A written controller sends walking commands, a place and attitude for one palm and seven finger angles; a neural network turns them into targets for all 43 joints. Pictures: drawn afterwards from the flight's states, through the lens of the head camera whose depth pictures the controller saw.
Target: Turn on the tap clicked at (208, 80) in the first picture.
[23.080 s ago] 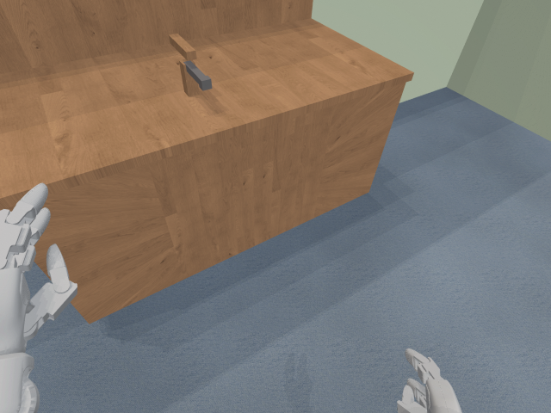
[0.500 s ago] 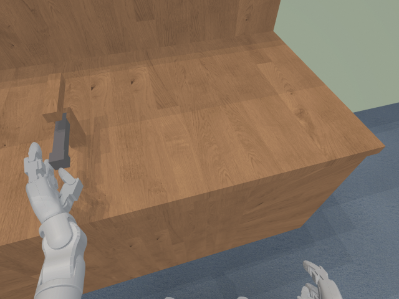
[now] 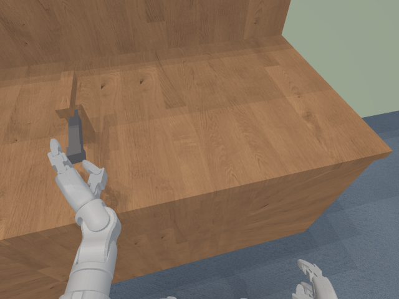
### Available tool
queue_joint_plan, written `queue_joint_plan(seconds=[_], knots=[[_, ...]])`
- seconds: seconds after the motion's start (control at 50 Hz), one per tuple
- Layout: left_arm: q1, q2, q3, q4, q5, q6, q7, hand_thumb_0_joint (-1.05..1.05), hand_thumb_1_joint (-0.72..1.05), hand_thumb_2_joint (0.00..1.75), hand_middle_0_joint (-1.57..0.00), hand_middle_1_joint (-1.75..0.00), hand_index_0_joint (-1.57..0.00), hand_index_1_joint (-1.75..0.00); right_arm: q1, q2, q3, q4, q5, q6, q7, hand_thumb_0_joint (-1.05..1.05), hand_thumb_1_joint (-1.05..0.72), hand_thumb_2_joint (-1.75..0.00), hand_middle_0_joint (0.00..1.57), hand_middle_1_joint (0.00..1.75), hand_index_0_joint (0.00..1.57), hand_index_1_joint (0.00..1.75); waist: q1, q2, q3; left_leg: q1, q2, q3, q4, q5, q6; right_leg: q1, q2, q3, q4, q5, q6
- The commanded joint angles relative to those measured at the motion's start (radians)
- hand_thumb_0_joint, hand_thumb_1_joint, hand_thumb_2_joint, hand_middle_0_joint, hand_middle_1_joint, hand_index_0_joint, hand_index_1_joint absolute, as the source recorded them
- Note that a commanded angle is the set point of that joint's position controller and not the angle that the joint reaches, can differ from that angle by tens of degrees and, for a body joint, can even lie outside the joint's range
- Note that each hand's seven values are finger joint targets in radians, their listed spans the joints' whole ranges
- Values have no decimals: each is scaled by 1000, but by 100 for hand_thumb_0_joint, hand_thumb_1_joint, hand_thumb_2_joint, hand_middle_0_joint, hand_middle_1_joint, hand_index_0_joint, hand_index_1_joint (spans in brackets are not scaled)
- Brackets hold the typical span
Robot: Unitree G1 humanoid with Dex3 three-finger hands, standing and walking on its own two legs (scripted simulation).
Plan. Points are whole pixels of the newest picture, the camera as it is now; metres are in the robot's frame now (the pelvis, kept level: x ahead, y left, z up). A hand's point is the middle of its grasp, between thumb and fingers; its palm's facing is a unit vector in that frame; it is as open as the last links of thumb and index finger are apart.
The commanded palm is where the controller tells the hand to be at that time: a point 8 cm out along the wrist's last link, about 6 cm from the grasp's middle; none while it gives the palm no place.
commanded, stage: push the lever round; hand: left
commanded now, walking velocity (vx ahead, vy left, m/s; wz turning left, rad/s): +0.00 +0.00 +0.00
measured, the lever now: (76, 154) +0.37 +0.29 +0.08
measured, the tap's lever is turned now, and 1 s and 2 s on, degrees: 5 38 75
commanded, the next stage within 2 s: lift the hand up off the lever in 1.60 s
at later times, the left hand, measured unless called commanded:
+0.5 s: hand (122, 161) +0.37 +0.19 +0.06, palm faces +0.78 -0.63 -0.06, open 8.0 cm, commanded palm +0.33 +0.21 +0.06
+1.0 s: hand (137, 148) +0.40 +0.17 +0.06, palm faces +0.82 -0.57 -0.09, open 8.2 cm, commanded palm +0.36 +0.19 +0.06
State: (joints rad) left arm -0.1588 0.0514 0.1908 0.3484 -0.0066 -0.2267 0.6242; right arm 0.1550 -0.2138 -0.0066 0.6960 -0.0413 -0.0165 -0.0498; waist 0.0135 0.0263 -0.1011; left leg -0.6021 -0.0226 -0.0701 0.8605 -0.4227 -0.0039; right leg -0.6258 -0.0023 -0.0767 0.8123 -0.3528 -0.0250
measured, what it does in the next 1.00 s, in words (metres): stands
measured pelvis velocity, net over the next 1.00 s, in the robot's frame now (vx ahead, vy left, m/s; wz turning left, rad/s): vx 0.00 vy -0.02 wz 0.00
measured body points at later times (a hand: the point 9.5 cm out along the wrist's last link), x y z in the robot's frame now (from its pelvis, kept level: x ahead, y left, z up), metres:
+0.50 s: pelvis -0.01 -0.01 +0.00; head +0.03 -0.02 +0.45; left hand +0.32 +0.22 +0.07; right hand +0.16 -0.25 -0.12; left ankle +0.00 +0.12 -0.70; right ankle +0.03 -0.11 -0.70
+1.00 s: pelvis +0.00 -0.02 +0.00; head +0.04 -0.03 +0.45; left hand +0.36 +0.19 +0.07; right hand +0.13 -0.26 -0.13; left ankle +0.00 +0.12 -0.70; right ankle +0.03 -0.11 -0.70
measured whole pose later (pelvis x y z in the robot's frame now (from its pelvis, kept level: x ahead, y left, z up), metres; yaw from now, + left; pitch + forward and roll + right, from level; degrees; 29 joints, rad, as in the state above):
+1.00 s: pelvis +0.00 -0.02 +0.00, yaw +0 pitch +12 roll +0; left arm -0.53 -0.03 0.28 0.72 0.11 -0.19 0.93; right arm 0.15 -0.19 -0.03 0.76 -0.09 0.03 -0.01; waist -0.03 0.03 -0.14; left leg -0.65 0.00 -0.08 0.85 -0.40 -0.03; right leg -0.69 0.02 -0.09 0.82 -0.34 -0.06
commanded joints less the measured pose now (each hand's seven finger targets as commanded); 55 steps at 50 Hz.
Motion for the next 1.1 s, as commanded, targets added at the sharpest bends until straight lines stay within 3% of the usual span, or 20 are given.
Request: queue_joint_plan(seconds=[0.0, 0.06, 0.1, 0.18, 0.2, 0.26, 0.3, 0.32, 0.4, 0.46, 0.5, 0.56, 0.6, 0.64, 0.68, 0.7, 0.78, 0.8, 0.84, 1.08], knots=[[-322, 119, -18, -211, 60, -49, 26, 0, 90, 90, -15, -15, -15, -15, -66, -132, -51, -123, -5, -35, -12, 0, -90, -90, 20, 30, 20, 30, -29, -11, -288, 93, 18, 3, -127, 252, -7, 192, -8, 33, -110, 170, -11], [-368, 63, -68, -192, 66, -39, 46, 0, 90, 90, -15, -15, -15, -15, -81, -123, -47, -125, -6, -32, -9, 0, -90, -90, 20, 30, 20, 30, -39, -29, -271, 82, 17, 8, -132, 217, -4, 182, -12, 31, -117, 140, -8], [-374, 116, -5, -155, 69, -33, 68, 0, 90, 90, -15, -15, -15, -15, -83, -126, -47, -114, -7, -25, -15, 0, -90, -90, 20, 30, 20, 30, -30, -49, -253, 63, 16, 5, -139, 192, -1, 188, -10, 36, -131, 116, -8], [-441, 54, -64, -161, 81, -36, 93, 0, 90, 90, -15, -15, -15, -15, -98, -113, -45, -116, -11, -22, -10, 0, -90, -90, 20, 30, 20, 30, -39, -6, -277, 75, 13, 18, -131, 187, 3, 190, -17, 43, -134, 121, -8], [-413, 95, -14, -140, 87, -31, 105, 0, 90, 90, -15, -15, -15, -15, -92, -116, -49, -107, -13, -20, -11, 0, -90, -90, 20, 30, 20, 30, -28, 3, -279, 69, 14, 14, -133, 189, 0, 194, -14, 41, -132, 116, -10], [-480, 31, -80, -129, 94, -30, 120, 0, 90, 90, -15, -15, -15, -15, -98, -112, -47, -106, -15, -21, -6, 0, -90, -90, 20, 30, 20, 30, -47, -16, -282, 74, 15, 15, -131, 178, 3, 180, -16, 38, -133, 107, -9], [-461, 77, -25, -95, 94, -26, 137, 0, 90, 90, -15, -15, -15, -15, -98, -117, -50, -98, -17, -17, -8, 0, -90, -90, 20, 30, 20, 30, -37, -24, -273, 54, 15, 13, -133, 165, 4, 187, -15, 42, -141, 94, -8], [-496, 48, -55, -91, 95, -25, 141, 0, 90, 90, -15, -15, -15, -15, -100, -111, -47, -102, -17, -15, -6, 0, -90, -90, 20, 30, 20, 30, -51, -31, -276, 58, 13, 18, -132, 163, 7, 185, -19, 43, -142, 97, -5], [-528, 77, -12, -34, 98, -24, 171, 0, 90, 90, -15, -15, -15, -15, -101, -113, -50, -85, -19, -12, -10, 0, -90, -90, 20, 30, 20, 30, -42, -50, -278, 36, 12, 18, -135, 121, 8, 189, -18, 51, -156, 53, -3], [-580, 35, -50, -19, 104, -25, 183, 0, 90, 90, -15, -15, -15, -15, -102, -104, -48, -87, -21, -9, -4, 0, -90, -90, 20, 30, 20, 30, -56, -39, -290, 38, 11, 30, -125, 131, 11, 193, -25, 56, -157, 73, -1], [-577, 90, 12, 13, 108, -20, 199, 0, 90, 90, -15, -15, -15, -15, -96, -109, -52, -76, -22, -3, -6, 0, -90, -90, 20, 30, 20, 30, -43, -32, -293, 22, 10, 28, -125, 132, 10, 205, -24, 63, -162, 73, -2], [-603, 50, -7, 29, 109, -18, 210, 0, 90, 90, -15, -15, -15, -15, -84, -103, -54, -82, -28, 1, 4, 0, -90, -90, 20, 30, 20, 30, -52, -61, -328, 25, 9, 35, -111, 183, 12, 232, -29, 59, -150, 149, 1], [-581, 103, 62, 65, 111, -9, 226, 0, 90, 90, -15, -15, -15, -15, -78, -107, -59, -72, -30, 9, 5, 0, -90, -90, 20, 30, 20, 30, -37, -62, -329, 9, 9, 35, -109, 196, 10, 245, -29, 61, -150, 173, 2], [-616, 47, 13, 66, 117, -6, 229, 0, 90, 90, -15, -15, -15, -15, -76, -99, -58, -80, -32, 12, 14, 0, -90, -90, 20, 30, 20, 30, -49, -66, -328, 10, 9, 39, -106, 202, 9, 240, -33, 56, -144, 184, 3], [-656, 47, 18, 75, 123, -6, 240, 0, 90, 90, -15, -15, -15, -15, -70, -99, -58, -73, -36, 12, 17, 0, -90, -90, 20, 30, 20, 30, -57, -69, -333, 13, 11, 42, -100, 204, 11, 233, -33, 57, -147, 188, 5], [-625, 89, 70, 102, 128, 0, 248, 0, 90, 90, -15, -15, -15, -15, -66, -103, -62, -67, -38, 14, 16, 0, -90, -90, 20, 30, 20, 30, -43, -64, -325, 1, 10, 40, -104, 202, 10, 237, -30, 57, -149, 185, 3], [-690, 49, 40, 110, 136, 2, 262, 0, 90, 90, -15, -15, -15, -15, -60, -96, -61, -68, -41, 15, 26, 0, -90, -90, 20, 30, 20, 30, -60, -77, -342, -3, 10, 47, -97, 190, 12, 232, -35, 59, -152, 177, 9], [-674, 93, 89, 135, 142, 6, 271, 0, 90, 90, -15, -15, -15, -15, -57, -101, -64, -60, -43, 16, 23, 0, -90, -90, 20, 30, 20, 30, -48, -70, -330, -11, 9, 44, -101, 188, 12, 231, -30, 59, -154, 170, 5], [-722, 42, 41, 147, 144, 8, 274, 0, 90, 90, -15, -15, -15, -15, -57, -95, -60, -62, -43, 15, 31, 0, -90, -90, 20, 30, 20, 30, -64, -61, -314, -9, 10, 46, -103, 175, 12, 209, -32, 54, -155, 145, 5], [-827, 108, 111, 253, 173, -4, 306, 0, 90, 90, -15, -15, -15, -15, -24, -96, -64, -41, -52, 12, 37, 0, -90, -90, 20, 30, 20, 30, -78, -75, -350, -52, 8, 54, -91, 130, 17, 205, -38, 72, -161, 104, 14]])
